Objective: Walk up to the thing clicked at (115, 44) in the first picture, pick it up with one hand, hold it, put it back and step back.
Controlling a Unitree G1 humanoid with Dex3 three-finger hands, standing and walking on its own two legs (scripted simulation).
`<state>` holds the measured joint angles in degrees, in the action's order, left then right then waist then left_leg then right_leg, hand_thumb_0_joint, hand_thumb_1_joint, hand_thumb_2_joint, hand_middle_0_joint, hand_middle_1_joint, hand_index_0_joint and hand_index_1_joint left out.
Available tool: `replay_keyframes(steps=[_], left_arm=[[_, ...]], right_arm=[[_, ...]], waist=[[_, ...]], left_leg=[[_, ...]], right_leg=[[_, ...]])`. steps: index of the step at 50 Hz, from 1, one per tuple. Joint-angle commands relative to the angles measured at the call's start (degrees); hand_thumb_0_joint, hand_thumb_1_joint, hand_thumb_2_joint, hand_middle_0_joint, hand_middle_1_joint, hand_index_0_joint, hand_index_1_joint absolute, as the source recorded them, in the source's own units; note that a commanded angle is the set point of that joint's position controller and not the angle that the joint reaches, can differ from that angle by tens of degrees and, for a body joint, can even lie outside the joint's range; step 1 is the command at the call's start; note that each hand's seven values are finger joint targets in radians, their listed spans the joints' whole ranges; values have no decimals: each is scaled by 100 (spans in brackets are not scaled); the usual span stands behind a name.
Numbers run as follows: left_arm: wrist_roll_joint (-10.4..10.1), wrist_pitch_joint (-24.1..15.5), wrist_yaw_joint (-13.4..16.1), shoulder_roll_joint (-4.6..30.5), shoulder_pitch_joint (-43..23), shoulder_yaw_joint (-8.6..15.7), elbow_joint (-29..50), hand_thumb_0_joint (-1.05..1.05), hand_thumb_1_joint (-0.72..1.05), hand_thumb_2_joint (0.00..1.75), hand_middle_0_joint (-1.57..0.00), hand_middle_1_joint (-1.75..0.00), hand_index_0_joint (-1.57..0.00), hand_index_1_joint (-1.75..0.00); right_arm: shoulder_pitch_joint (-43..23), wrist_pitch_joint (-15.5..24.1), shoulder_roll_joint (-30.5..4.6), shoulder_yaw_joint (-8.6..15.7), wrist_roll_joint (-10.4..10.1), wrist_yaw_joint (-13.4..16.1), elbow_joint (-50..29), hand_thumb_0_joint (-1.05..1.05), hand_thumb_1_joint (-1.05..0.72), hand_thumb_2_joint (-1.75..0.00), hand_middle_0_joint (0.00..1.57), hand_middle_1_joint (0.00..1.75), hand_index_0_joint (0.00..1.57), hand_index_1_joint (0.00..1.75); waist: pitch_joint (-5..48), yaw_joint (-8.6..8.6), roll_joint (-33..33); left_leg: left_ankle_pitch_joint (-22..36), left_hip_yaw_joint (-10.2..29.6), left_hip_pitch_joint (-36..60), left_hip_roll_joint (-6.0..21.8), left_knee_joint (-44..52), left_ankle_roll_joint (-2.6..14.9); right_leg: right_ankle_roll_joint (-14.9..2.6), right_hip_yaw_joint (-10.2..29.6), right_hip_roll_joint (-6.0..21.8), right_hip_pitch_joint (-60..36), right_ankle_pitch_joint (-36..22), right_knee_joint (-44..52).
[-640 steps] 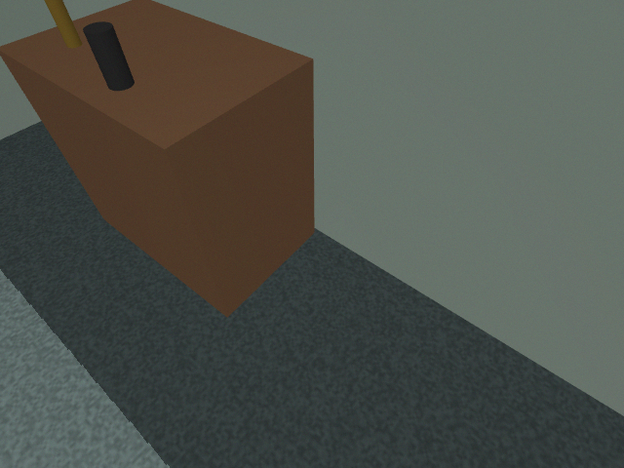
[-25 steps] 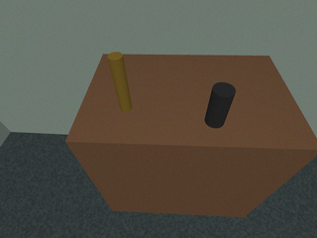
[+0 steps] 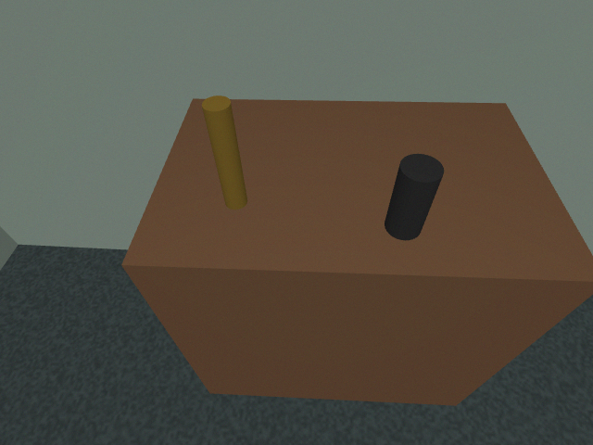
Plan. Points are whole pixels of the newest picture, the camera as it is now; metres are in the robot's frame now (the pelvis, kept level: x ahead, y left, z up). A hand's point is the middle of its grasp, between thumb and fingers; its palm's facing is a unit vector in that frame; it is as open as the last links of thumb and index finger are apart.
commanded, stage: stand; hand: right
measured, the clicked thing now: (411, 199) +0.48 -0.18 +0.04
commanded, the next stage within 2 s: rise first in 0.74 s
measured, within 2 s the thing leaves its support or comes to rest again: neither
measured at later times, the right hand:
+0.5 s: hand out of the picture +0.08 -0.25 -0.16, palm faces -0.04 +0.94 -0.33, open 7.4 cm
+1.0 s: hand out of the picture +0.14 -0.24 -0.15, palm faces +0.11 +0.94 -0.31, open 9.0 cm
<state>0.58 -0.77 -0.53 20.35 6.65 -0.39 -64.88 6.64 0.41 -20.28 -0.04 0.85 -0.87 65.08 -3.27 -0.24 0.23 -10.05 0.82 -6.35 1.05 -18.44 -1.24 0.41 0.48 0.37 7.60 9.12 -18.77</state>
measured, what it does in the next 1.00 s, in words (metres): stands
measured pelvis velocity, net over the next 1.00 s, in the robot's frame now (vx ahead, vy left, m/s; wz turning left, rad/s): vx -0.01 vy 0.00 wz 0.00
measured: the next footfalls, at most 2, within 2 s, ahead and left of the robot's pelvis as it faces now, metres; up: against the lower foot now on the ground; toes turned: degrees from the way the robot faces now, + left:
none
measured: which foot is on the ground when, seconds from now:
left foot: down 0.00-1.00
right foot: down 0.00-1.00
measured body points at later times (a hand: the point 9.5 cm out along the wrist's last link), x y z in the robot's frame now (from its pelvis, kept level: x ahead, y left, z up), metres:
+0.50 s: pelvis +0.00 +0.00 +0.00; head +0.01 +0.00 +0.45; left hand +0.08 +0.31 -0.13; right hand +0.08 -0.30 -0.13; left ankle +0.00 +0.13 -0.75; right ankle +0.01 -0.12 -0.75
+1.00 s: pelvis -0.01 +0.00 -0.01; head +0.04 +0.00 +0.44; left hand +0.13 +0.29 -0.12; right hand +0.14 -0.29 -0.12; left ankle +0.00 +0.13 -0.75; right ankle +0.01 -0.12 -0.75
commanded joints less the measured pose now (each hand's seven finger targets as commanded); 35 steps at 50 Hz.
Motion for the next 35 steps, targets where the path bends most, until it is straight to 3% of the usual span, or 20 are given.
replay_keyframes(steps=[1,13,19,35], left_arm=[[-13,-131,85,1240,-158,248,337,0,90,90,-20,-30,-20,-30],[-9,-105,94,1219,-149,249,331,0,90,90,-20,-30,-20,-30],[-8,-86,87,1227,-177,260,333,0,90,90,-20,-30,-20,-30],[-9,-101,90,1216,-142,256,368,0,90,90,-20,-30,-20,-30]], right_arm=[[-192,127,-1242,216,-43,98,-343,0,-90,-90,20,30,20,30],[-234,128,-1246,214,-44,123,-387,0,-90,-90,20,30,20,30],[-216,132,-1229,207,-29,127,-401,0,-90,-90,20,30,20,30],[-190,129,-1220,214,-41,116,-398,0,-90,-90,20,30,20,30]], waist=[[489,27,-32],[512,48,5],[397,41,15],[440,35,3]], left_leg=[[472,470,38,631,291,217],[777,463,70,661,261,227],[544,485,-37,648,365,212],[548,496,-16,616,342,224]], right_leg=[[-146,555,675,-163,-618,283],[-146,508,691,-286,-849,229],[-150,498,674,-197,-523,240],[-150,494,688,-224,-562,290]])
